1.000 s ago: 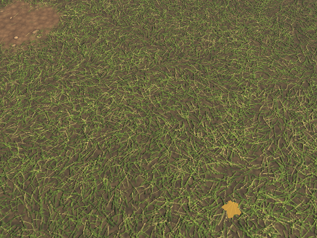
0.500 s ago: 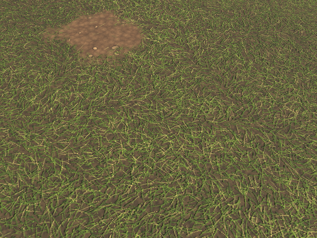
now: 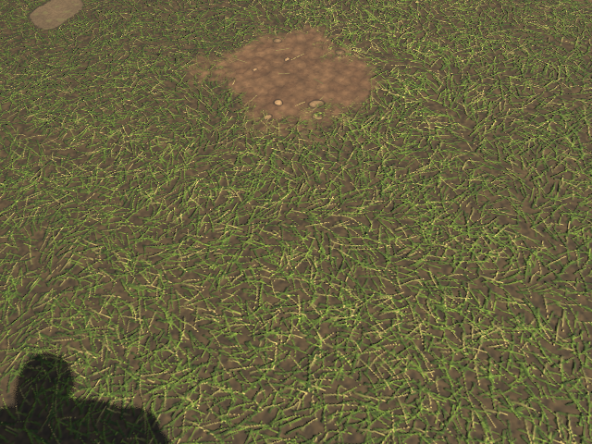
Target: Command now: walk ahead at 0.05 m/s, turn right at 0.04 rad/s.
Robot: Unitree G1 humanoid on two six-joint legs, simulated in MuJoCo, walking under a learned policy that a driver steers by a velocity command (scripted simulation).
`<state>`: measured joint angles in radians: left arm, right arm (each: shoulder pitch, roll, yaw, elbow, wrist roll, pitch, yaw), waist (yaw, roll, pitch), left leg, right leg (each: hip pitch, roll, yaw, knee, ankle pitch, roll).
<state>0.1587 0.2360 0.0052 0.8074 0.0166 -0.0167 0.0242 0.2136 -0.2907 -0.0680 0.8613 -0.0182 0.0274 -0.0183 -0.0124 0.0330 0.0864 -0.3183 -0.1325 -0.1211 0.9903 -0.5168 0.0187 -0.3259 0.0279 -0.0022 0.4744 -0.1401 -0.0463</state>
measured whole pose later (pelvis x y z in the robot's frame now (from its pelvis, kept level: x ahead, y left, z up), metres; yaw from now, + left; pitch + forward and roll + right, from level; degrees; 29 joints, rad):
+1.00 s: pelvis -0.01 -0.03 +0.01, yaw -20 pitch -1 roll +1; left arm 0.25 0.21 0.02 0.86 0.02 -0.02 0.02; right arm 0.32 -0.28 -0.07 0.95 -0.03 0.04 0.03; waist -0.03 0.04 0.02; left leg -0.44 0.01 -0.06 0.98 -0.28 0.01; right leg -0.02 0.04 -0.11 0.24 -0.21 -0.08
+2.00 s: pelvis +0.43 -0.01 -0.01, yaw -14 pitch -1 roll +0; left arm 0.22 0.24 0.05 0.87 0.01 -0.02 0.00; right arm 0.24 -0.22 -0.02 0.89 -0.02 -0.04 -0.04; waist 0.02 0.00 0.09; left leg -0.36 -0.06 0.05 1.27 -0.46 0.01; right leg -0.38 0.11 -0.08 0.53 -0.15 -0.15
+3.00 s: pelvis +0.49 +0.04 +0.01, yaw -38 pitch -1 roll +0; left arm 0.13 0.21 0.00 0.80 0.02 0.03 0.03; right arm 0.30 -0.25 -0.03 0.82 0.00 0.04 0.01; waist -0.05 0.03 0.05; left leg -0.28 0.00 0.03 0.67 -0.45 0.02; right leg -0.16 0.01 -0.02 0.43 -0.26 -0.03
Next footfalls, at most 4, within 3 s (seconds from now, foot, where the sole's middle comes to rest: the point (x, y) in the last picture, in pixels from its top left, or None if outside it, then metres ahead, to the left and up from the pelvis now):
0.26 left None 0.04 0.11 -0.77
0.70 right None -0.04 -0.10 -0.77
1.38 left None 0.30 0.05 -0.77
1.90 right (362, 399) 0.55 -0.08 -0.77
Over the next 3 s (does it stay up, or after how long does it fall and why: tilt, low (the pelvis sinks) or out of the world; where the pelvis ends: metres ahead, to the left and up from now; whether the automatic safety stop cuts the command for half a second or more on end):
stays up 0.49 0.04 0.01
